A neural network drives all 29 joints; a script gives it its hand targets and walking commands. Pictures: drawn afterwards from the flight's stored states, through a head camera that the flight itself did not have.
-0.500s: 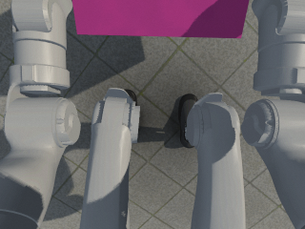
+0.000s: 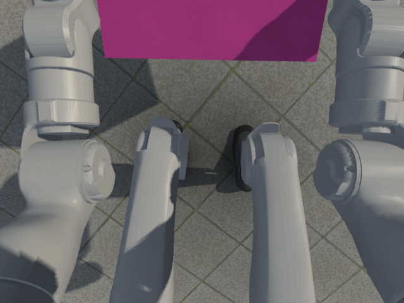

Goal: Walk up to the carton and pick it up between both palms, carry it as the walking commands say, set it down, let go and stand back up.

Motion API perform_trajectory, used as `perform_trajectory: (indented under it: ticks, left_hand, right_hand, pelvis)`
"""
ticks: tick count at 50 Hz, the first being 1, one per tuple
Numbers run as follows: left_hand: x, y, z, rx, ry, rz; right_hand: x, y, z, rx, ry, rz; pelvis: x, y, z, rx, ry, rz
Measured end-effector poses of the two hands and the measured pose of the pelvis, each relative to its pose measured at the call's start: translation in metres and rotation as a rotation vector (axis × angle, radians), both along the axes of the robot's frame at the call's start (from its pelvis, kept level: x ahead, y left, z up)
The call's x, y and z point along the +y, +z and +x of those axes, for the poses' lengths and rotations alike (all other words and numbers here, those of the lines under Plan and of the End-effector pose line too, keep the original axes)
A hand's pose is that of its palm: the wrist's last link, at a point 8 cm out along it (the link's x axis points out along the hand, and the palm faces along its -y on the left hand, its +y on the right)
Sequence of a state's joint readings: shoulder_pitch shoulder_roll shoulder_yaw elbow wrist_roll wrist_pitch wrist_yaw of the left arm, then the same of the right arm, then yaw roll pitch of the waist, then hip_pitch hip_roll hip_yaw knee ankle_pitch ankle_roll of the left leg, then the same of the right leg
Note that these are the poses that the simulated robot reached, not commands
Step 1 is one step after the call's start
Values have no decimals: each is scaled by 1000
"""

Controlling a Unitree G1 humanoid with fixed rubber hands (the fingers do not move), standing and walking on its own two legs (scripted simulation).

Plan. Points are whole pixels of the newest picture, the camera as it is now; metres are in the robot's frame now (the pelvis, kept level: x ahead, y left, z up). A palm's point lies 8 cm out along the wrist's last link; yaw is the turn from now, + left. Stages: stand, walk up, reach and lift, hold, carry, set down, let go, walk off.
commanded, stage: reach and lift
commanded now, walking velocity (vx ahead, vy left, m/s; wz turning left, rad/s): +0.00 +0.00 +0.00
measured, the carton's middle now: out of the picture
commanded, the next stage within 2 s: none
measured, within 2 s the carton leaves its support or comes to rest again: neither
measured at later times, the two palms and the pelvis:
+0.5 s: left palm out of the picture +0.52 +0.20 -0.05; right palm out of the picture +0.53 -0.16 -0.05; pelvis +0.00 +0.00 +0.05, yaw +0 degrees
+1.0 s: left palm out of the picture +0.49 +0.20 +0.02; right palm out of the picture +0.51 -0.16 +0.02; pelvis +0.01 +0.00 +0.11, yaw +0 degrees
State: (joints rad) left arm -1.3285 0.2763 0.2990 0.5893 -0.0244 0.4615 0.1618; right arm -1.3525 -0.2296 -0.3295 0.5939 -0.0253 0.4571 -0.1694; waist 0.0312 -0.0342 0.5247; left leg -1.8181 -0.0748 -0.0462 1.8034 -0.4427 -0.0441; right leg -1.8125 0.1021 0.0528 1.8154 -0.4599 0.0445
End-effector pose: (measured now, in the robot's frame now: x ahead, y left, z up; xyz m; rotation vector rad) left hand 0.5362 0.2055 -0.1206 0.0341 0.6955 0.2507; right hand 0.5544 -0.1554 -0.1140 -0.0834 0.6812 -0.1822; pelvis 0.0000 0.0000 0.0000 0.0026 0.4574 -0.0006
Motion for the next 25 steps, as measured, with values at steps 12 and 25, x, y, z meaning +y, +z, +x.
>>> perform_trajectory:
  ticks: [12,25]
  left_hand:
    - [-1,33,-12,-2,4,11]
    - [-9,73,-18,-15,-5,9]
  right_hand:
    - [-1,31,-11,4,-2,-4]
    - [-5,68,-26,8,-27,0]
  pelvis:
    - [0,26,-2,-32,3,-7]
    - [0,53,-3,-78,-1,-2]
